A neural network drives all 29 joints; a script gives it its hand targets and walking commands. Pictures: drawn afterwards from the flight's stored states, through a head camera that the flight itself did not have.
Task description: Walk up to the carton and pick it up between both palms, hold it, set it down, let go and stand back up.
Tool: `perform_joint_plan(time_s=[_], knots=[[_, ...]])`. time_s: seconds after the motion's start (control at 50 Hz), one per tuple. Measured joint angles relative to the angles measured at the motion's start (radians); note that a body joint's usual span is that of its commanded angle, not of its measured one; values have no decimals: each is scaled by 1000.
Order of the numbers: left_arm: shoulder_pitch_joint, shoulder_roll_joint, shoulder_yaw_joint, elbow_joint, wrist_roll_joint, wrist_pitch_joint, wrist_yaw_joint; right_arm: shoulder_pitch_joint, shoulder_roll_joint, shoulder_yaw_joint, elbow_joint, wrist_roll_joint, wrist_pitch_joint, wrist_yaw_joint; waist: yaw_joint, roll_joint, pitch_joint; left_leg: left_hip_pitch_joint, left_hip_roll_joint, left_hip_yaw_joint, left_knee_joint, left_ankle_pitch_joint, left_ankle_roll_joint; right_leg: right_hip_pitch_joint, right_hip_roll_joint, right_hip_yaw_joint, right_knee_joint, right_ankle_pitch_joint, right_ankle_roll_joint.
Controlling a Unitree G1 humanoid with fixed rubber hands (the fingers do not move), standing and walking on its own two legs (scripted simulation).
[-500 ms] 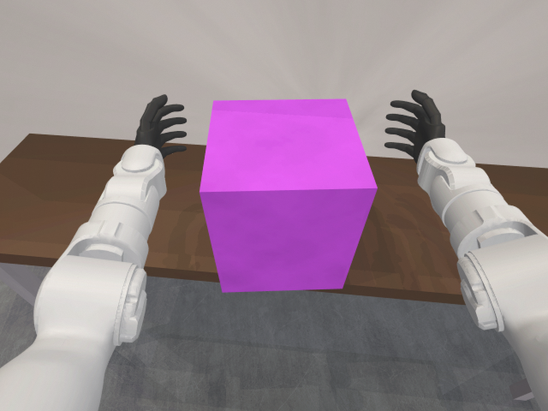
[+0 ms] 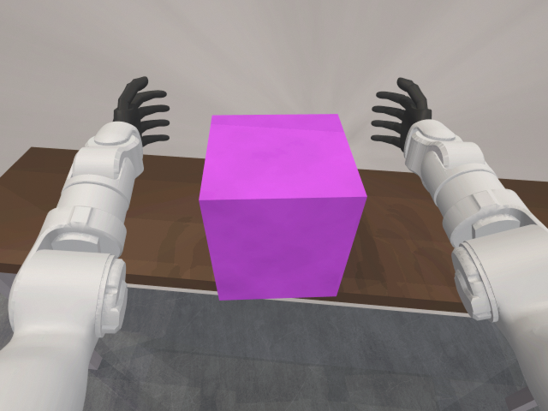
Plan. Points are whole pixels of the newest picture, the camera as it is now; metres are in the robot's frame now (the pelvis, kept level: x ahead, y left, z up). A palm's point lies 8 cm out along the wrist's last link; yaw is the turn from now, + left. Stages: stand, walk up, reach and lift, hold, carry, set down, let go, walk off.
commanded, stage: set down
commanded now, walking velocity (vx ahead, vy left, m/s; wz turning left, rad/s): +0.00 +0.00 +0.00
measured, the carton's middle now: (276, 209) +0.45 +0.01 +0.06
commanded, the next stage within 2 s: none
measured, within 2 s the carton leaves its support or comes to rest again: neither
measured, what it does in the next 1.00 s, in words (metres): stands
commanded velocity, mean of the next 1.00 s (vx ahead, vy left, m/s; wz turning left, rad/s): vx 0.00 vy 0.00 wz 0.00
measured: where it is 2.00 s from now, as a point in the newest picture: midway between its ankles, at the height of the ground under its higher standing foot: outside the picture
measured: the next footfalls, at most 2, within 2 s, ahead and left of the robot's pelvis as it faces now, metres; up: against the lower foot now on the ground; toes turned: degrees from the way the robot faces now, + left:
none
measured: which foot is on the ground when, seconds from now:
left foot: down 0.00-1.00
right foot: down 0.00-1.00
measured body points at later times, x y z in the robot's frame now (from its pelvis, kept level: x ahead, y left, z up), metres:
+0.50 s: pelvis -0.02 +0.00 +0.00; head -0.03 +0.02 +0.45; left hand +0.39 +0.22 +0.15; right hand +0.40 -0.18 +0.15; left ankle +0.02 +0.12 -0.75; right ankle -0.01 -0.09 -0.75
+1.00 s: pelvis +0.00 +0.01 +0.00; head -0.02 +0.02 +0.45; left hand +0.31 +0.23 +0.08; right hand +0.32 -0.20 +0.09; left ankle +0.02 +0.12 -0.75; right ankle -0.01 -0.09 -0.75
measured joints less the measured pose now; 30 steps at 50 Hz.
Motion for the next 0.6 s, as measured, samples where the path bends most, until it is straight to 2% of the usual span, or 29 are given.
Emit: perform_joint_plan(time_s=[0.14, 0.28, 0.42, 0.6], knots=[[187, -33, 71, -196, 67, 66, -20, 154, -4, 17, -122, 12, -1, 7, 13, 3, 51, 102, -1, 13, -19, -7, 2, 95, -1, 13, -12, -6, 3], [365, -45, 115, -403, 76, 104, -21, 322, 32, -20, -313, -30, -4, 4, 9, -5, 87, 135, -1, 8, -21, 1, 1, 126, 0, 8, -7, -5, 0], [419, -62, 111, -460, 61, 109, -6, 390, 76, -89, -388, -97, 13, 4, 3, -8, 90, 124, -5, 0, -15, 11, 4, 112, -5, 0, 12, -5, -1], [499, -111, 142, -525, 99, 111, -5, 496, 96, -107, -455, -134, 4, 3, 4, -2, 100, 159, -13, 9, -25, 11, 11, 139, -12, 9, 13, -7, 5]])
